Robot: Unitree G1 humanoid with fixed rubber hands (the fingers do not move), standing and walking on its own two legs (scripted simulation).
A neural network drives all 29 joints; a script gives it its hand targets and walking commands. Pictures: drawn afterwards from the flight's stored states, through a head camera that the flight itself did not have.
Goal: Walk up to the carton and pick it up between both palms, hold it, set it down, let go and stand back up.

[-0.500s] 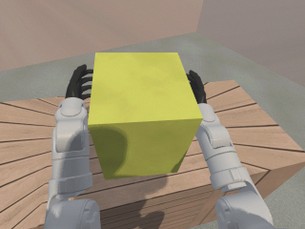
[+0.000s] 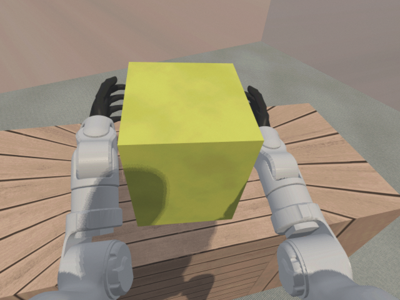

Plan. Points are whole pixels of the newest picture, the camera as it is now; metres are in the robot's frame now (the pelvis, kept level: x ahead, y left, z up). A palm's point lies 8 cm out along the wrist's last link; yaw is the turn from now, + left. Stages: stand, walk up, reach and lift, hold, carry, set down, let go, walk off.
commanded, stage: hold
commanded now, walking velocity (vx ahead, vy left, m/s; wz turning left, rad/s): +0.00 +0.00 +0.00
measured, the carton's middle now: (184, 146) +0.36 +0.01 +0.14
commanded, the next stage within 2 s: none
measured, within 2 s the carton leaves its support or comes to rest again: neither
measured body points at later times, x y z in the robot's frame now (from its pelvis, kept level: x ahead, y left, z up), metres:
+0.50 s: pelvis +0.01 +0.00 +0.00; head -0.02 +0.03 +0.45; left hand +0.38 +0.16 +0.19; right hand +0.38 -0.14 +0.18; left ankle +0.04 +0.14 -0.75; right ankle +0.00 -0.13 -0.75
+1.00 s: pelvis +0.00 +0.00 +0.00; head -0.03 +0.02 +0.45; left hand +0.39 +0.16 +0.20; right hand +0.39 -0.14 +0.19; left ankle +0.04 +0.14 -0.75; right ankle +0.00 -0.13 -0.75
